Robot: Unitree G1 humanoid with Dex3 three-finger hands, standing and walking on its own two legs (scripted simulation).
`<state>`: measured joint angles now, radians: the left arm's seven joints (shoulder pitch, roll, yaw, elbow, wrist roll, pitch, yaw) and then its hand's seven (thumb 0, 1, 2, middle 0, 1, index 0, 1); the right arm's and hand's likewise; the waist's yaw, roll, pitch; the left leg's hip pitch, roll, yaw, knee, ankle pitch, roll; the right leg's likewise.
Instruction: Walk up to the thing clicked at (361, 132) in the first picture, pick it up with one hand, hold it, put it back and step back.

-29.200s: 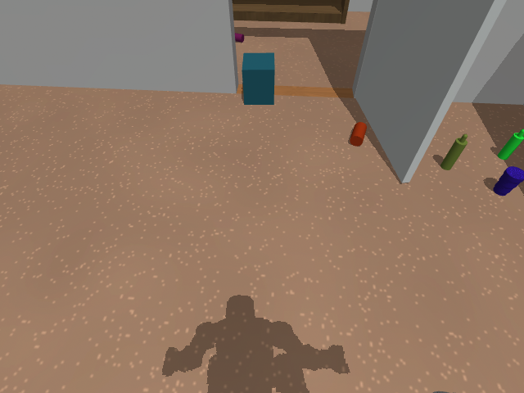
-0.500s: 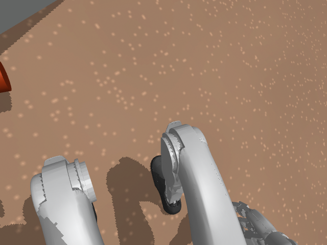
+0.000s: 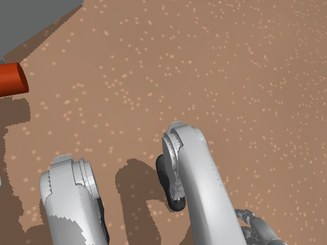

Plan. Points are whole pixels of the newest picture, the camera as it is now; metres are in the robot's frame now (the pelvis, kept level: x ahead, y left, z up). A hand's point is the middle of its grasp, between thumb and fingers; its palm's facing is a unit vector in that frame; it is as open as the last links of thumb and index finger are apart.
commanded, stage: lift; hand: left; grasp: from above
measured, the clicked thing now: out of the picture +0.52 +0.30 -0.19
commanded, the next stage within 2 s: hold in 1.60 s
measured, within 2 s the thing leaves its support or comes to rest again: neither
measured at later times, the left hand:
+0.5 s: hand out of the picture +0.45 +0.31 -0.03, palm faces -0.46 -0.12 -0.88, open 9.5 cm
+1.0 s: hand out of the picture +0.37 +0.27 +0.18, palm faces -0.44 -0.14 -0.89, open 9.4 cm
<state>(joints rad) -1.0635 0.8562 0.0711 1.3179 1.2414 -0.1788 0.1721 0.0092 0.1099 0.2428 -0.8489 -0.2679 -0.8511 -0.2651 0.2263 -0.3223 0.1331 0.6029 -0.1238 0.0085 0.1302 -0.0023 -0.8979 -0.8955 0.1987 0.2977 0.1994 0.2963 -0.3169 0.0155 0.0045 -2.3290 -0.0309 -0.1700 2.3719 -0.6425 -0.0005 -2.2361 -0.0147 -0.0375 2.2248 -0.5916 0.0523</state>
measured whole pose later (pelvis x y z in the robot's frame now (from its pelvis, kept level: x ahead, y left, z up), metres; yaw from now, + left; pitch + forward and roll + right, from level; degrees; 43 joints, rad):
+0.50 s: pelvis +0.01 +0.01 +0.08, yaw +3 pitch +36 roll -9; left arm -0.77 0.70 0.02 0.94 1.08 -0.13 0.01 0.01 0.13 0.25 -0.85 -0.23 -0.85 -0.23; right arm 0.21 -0.29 0.02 0.59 -0.04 0.09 0.07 0.00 -0.90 -0.90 0.20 0.30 0.20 0.30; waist -0.20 0.04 -0.15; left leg -2.09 -0.01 -0.10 2.11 -0.66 0.02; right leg -2.02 -0.04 0.00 2.00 -0.61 0.06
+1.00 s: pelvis +0.02 -0.01 +0.25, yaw +6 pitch +23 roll -3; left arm -0.41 0.51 -0.09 0.70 0.97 -0.03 0.01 0.01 0.14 0.27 -0.85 -0.18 -0.84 -0.20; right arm 0.20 -0.24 -0.01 0.66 0.02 0.07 -0.03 0.00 -0.89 -0.89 0.20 0.30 0.20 0.30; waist -0.11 0.05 -0.17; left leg -1.39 0.03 -0.05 1.56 -0.58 -0.01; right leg -1.38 -0.03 0.01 1.49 -0.52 0.06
